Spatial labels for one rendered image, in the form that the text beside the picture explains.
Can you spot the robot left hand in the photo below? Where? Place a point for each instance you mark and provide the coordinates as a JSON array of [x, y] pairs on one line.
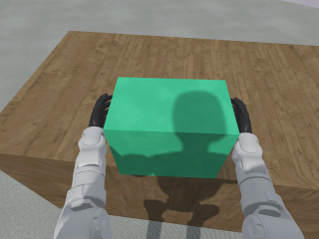
[[98, 116]]

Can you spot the right robot upper arm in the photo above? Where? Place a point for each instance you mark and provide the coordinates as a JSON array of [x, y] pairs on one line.
[[260, 226]]

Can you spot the right robot forearm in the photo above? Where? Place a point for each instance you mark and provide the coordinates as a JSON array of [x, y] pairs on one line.
[[258, 195]]

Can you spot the left robot upper arm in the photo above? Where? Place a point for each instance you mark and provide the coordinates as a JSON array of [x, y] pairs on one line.
[[90, 223]]

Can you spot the carton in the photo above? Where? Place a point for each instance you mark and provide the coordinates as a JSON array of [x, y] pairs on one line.
[[170, 127]]

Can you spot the left robot forearm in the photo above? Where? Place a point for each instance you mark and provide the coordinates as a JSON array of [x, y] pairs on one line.
[[88, 185]]

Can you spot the robot right hand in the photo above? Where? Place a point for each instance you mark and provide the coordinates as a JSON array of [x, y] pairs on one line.
[[241, 115]]

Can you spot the pedestal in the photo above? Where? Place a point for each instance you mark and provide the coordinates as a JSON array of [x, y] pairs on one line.
[[41, 126]]

